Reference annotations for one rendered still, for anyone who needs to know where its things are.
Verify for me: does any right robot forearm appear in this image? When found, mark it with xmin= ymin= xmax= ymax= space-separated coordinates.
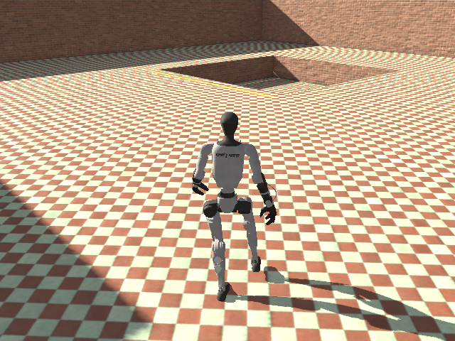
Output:
xmin=257 ymin=173 xmax=274 ymax=207

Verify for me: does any robot left upper arm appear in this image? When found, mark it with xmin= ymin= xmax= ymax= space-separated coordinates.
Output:
xmin=194 ymin=142 xmax=214 ymax=180

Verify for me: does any left robot forearm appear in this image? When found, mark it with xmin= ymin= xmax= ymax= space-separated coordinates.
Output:
xmin=192 ymin=169 xmax=202 ymax=188

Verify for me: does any left robot thigh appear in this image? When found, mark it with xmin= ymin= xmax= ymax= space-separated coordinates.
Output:
xmin=203 ymin=199 xmax=225 ymax=254

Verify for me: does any right robot hand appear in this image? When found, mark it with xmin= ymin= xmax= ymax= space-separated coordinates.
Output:
xmin=260 ymin=205 xmax=277 ymax=225

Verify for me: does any right robot foot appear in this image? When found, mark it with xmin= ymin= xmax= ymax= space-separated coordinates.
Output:
xmin=251 ymin=256 xmax=261 ymax=272

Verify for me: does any left robot hand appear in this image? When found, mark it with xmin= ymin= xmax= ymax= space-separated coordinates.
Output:
xmin=192 ymin=183 xmax=209 ymax=195

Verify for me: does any robot right upper arm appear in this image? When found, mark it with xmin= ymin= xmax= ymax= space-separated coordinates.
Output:
xmin=243 ymin=144 xmax=263 ymax=184

